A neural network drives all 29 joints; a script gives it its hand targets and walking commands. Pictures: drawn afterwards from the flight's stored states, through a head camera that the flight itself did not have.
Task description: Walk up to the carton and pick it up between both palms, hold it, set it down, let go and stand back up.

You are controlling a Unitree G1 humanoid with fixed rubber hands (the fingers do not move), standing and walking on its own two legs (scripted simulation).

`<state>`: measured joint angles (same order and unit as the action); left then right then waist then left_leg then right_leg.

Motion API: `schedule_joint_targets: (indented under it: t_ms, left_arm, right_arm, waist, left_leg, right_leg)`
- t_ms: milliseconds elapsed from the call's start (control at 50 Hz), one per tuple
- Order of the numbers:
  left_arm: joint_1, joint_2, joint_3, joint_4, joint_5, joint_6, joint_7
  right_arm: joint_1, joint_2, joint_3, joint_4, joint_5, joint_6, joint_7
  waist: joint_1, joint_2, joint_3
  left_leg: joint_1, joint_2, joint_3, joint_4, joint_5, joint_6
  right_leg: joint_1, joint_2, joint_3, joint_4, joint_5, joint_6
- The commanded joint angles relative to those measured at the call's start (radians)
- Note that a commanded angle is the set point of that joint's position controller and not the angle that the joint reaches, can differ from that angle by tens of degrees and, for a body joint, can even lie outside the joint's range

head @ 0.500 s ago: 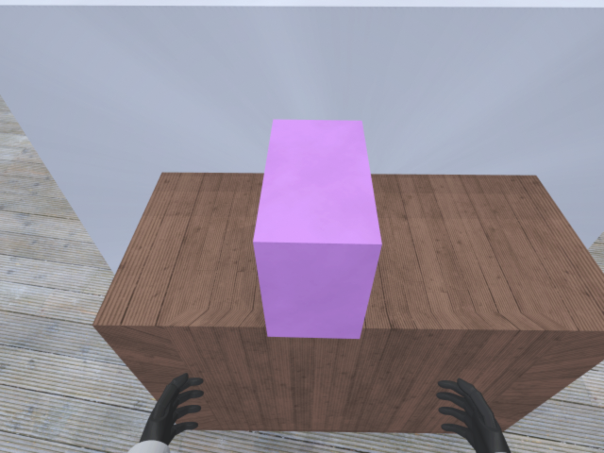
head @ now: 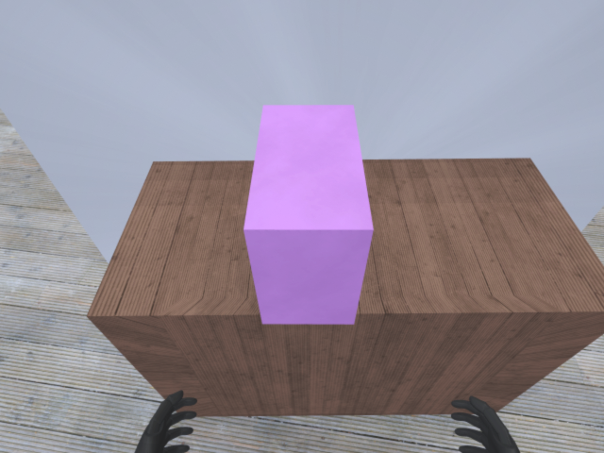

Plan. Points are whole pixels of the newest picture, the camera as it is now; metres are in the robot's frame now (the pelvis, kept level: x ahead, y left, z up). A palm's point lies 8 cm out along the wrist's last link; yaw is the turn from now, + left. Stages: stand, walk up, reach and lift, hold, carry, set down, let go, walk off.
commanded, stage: let go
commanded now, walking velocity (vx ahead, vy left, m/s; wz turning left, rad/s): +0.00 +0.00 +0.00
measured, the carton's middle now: (308, 213) +0.51 +0.03 +0.01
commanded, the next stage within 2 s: stand in 0.28 s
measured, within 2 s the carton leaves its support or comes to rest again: neither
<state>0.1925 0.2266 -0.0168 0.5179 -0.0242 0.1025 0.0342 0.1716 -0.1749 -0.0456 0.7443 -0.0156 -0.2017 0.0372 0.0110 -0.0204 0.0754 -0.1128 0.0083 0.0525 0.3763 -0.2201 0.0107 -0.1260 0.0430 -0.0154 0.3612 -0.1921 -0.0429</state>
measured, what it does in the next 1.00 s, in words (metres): stands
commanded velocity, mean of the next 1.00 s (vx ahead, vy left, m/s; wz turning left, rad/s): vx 0.00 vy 0.00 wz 0.00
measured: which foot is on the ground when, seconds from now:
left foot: down 0.00-1.00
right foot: down 0.00-1.00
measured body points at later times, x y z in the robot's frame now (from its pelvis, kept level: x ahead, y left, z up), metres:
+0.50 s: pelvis +0.00 +0.01 -0.01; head +0.00 +0.00 +0.44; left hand +0.13 +0.26 -0.11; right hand +0.11 -0.26 -0.12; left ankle -0.01 +0.11 -0.75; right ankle +0.00 -0.09 -0.75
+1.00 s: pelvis +0.00 +0.02 -0.01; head +0.00 +0.01 +0.44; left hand +0.14 +0.24 -0.12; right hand +0.00 -0.25 -0.15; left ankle -0.01 +0.11 -0.75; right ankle +0.00 -0.09 -0.75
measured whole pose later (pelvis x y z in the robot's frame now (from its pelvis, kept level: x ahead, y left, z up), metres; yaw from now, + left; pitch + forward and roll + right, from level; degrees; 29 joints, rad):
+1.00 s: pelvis +0.00 +0.02 -0.01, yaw -8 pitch +2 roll +1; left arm 0.35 0.20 0.01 0.65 0.03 -0.01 0.01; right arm 0.36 -0.25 -0.04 0.81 -0.03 0.04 -0.01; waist -0.03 0.01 -0.06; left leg -0.25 0.03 0.19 0.53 -0.31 0.03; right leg -0.33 0.07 0.11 0.55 -0.25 -0.02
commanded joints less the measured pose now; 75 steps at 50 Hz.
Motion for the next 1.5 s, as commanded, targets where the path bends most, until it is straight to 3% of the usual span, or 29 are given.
schedule_joint_targets:
  t_ms: [0,180,240,280,300,320,340,360,400,440,480,520,540,580,640,660,700,760,840,1000,1180,1360,1480]
  left_arm:
    - [-0.077,0.108,0.053,-0.089,0.005,-0.025,-0.012]
    - [-0.091,0.092,0.050,-0.103,0.029,0.010,-0.005]
    - [-0.102,0.096,0.053,-0.106,0.026,0.005,-0.003]
    - [-0.099,0.095,0.050,-0.113,0.028,0.005,-0.004]
    - [0.092,0.158,0.086,-0.029,0.097,-0.074,-0.021]
    - [0.102,0.155,0.089,0.003,0.084,-0.102,-0.031]
    - [0.057,0.139,0.085,-0.003,0.081,-0.120,-0.038]
    - [0.013,0.118,0.082,-0.018,0.077,-0.132,-0.042]
    - [0.060,0.074,0.070,-0.004,0.058,-0.133,-0.041]
    - [0.040,0.085,0.071,-0.008,0.067,-0.136,-0.039]
    - [0.067,0.113,0.082,-0.004,0.069,-0.136,-0.034]
    - [0.090,0.128,0.087,0.005,0.069,-0.135,-0.029]
    - [0.093,0.127,0.087,0.006,0.068,-0.134,-0.026]
    - [0.110,0.115,0.083,0.011,0.065,-0.133,-0.024]
    - [0.138,0.080,0.071,0.020,0.061,-0.134,-0.026]
    - [0.146,0.082,0.070,0.024,0.063,-0.132,-0.028]
    - [0.156,0.087,0.069,0.031,0.065,-0.133,-0.032]
    - [0.153,0.106,0.071,0.041,0.062,-0.134,-0.028]
    - [0.160,0.098,0.065,0.049,0.056,-0.133,-0.017]
    - [0.167,0.083,0.063,0.059,0.053,-0.132,-0.011]
    - [0.174,0.096,0.067,0.075,0.054,-0.127,-0.005]
    - [0.187,0.087,0.068,0.100,0.050,-0.123,-0.003]
    - [0.188,0.097,0.071,0.119,0.052,-0.120,0.001]
  right_arm:
    - [-0.042,-0.069,0.001,-0.131,0.007,-0.031,-0.008]
    - [-0.048,-0.082,-0.020,-0.117,0.006,-0.005,-0.011]
    - [-0.050,-0.088,-0.022,-0.140,-0.003,-0.002,-0.006]
    - [-0.039,-0.096,-0.021,-0.131,0.000,0.007,-0.006]
    - [0.062,-0.188,-0.063,-0.091,-0.019,0.121,-0.029]
    - [0.087,-0.219,-0.067,-0.101,-0.025,0.178,-0.036]
    - [0.079,-0.216,-0.070,-0.105,-0.026,0.202,-0.042]
    - [0.103,-0.203,-0.065,-0.097,-0.016,0.214,-0.043]
    - [0.080,-0.205,-0.065,-0.102,-0.017,0.230,-0.045]
    - [0.077,-0.188,-0.061,-0.104,-0.021,0.234,-0.041]
    - [0.073,-0.176,-0.056,-0.103,-0.025,0.234,-0.036]
    - [0.091,-0.176,-0.053,-0.097,-0.027,0.228,-0.034]
    - [0.107,-0.178,-0.052,-0.089,-0.026,0.224,-0.033]
    - [0.122,-0.197,-0.053,-0.076,-0.028,0.218,-0.033]
    - [0.132,-0.220,-0.052,-0.054,-0.028,0.218,-0.041]
    - [0.135,-0.210,-0.047,-0.045,-0.028,0.219,-0.043]
    - [0.139,-0.204,-0.041,-0.035,-0.025,0.218,-0.047]
    - [0.179,-0.216,-0.043,-0.020,-0.019,0.221,-0.051]
    - [0.203,-0.216,-0.040,-0.006,-0.016,0.224,-0.050]
    - [0.203,-0.210,-0.032,0.020,-0.016,0.221,-0.056]
    - [0.213,-0.202,-0.029,0.040,-0.011,0.229,-0.057]
    - [0.214,-0.205,-0.027,0.066,-0.011,0.228,-0.062]
    - [0.221,-0.197,-0.026,0.083,-0.008,0.234,-0.063]
  waist:
    - [0.018,-0.039,-0.161]
    - [0.003,0.044,-0.068]
    - [0.011,0.015,-0.091]
    - [0.010,0.036,-0.086]
    - [0.018,0.208,-0.126]
    - [-0.007,0.175,-0.125]
    - [-0.025,0.178,-0.094]
    - [-0.037,0.117,-0.140]
    - [-0.021,0.028,-0.175]
    - [-0.034,-0.037,-0.149]
    - [-0.027,-0.097,-0.135]
    - [-0.031,-0.118,-0.158]
    - [-0.033,-0.109,-0.168]
    - [-0.030,-0.032,-0.167]
    - [-0.015,0.142,-0.136]
    - [-0.009,0.146,-0.128]
    - [-0.003,0.107,-0.127]
    - [-0.023,0.018,-0.105]
    - [-0.032,-0.030,-0.097]
    - [-0.030,0.018,-0.104]
    - [-0.040,-0.013,-0.093]
    - [-0.035,0.021,-0.087]
    - [-0.039,-0.013,-0.073]
  left_leg:
    - [0.040,0.001,0.011,-0.025,0.144,-0.011]
    - [0.058,0.016,0.018,-0.037,0.140,-0.019]
    - [0.042,0.016,0.017,-0.027,0.135,-0.020]
    - [0.039,0.018,0.016,-0.031,0.138,-0.025]
    - [0.085,0.137,-0.049,0.037,0.205,0.002]
    - [0.063,0.170,-0.062,0.026,0.063,0.040]
    - [0.015,0.172,-0.100,0.045,0.151,0.047]
    - [-0.004,0.173,-0.091,0.079,0.230,0.059]
    - [0.001,0.173,-0.071,0.059,0.006,0.072]
    - [-0.068,0.141,-0.066,0.079,-0.078,0.062]
    - [-0.084,0.098,-0.022,0.131,-0.112,0.040]
    - [-0.076,0.073,-0.013,0.169,-0.125,0.030]
    - [-0.074,0.072,-0.016,0.167,-0.125,0.030]
    - [-0.050,0.103,-0.044,0.121,-0.107,0.044]
    - [-0.086,0.215,-0.136,-0.011,-0.023,0.098]
    - [-0.107,0.233,-0.133,-0.016,0.015,0.113]
    - [-0.122,0.202,-0.085,0.002,0.000,0.099]
    - [-0.119,0.142,-0.034,0.033,-0.087,0.067]
    - [-0.087,0.126,-0.025,0.052,-0.113,0.062]
    - [-0.071,0.157,-0.023,0.023,-0.076,0.076]
    - [-0.035,0.127,0.003,0.056,-0.085,0.066]
    - [-0.032,0.154,0.005,0.028,-0.053,0.075]
    - [-0.022,0.125,0.023,0.052,-0.072,0.066]
  right_leg:
    - [0.017,-0.071,0.050,-0.060,0.160,0.032]
    - [-0.041,-0.061,0.032,-0.080,0.050,0.016]
    - [-0.039,-0.056,0.034,-0.063,0.058,0.019]
    - [-0.033,-0.052,0.029,-0.061,0.056,0.016]
    - [-0.181,-0.105,0.118,0.010,0.155,0.039]
    - [-0.215,-0.082,0.092,0.040,0.054,0.046]
    - [-0.176,-0.081,0.090,0.084,0.133,0.037]
    - [-0.153,-0.083,0.091,0.114,0.189,0.031]
    - [-0.219,-0.056,0.082,0.129,0.124,0.035]
    - [-0.209,-0.074,0.128,0.119,0.211,0.023]
    - [-0.237,-0.104,0.197,0.080,0.240,-0.003]
    - [-0.236,-0.135,0.260,0.045,0.233,-0.027]
    - [-0.233,-0.140,0.272,0.043,0.219,-0.032]
    - [-0.266,-0.114,0.246,0.068,0.162,-0.020]
    - [-0.274,-0.028,0.124,0.176,0.026,0.020]
    - [-0.252,-0.029,0.114,0.180,-0.010,0.023]
    - [-0.224,-0.045,0.141,0.158,0.037,0.017]
    - [-0.237,-0.066,0.192,0.136,0.149,0.003]
    - [-0.282,-0.074,0.234,0.104,0.111,-0.004]
    - [-0.277,-0.045,0.200,0.140,0.103,0.004]
    - [-0.306,-0.059,0.264,0.100,0.098,-0.011]
    - [-0.280,-0.038,0.225,0.132,0.123,-0.007]
    - [-0.289,-0.057,0.276,0.098,0.120,-0.020]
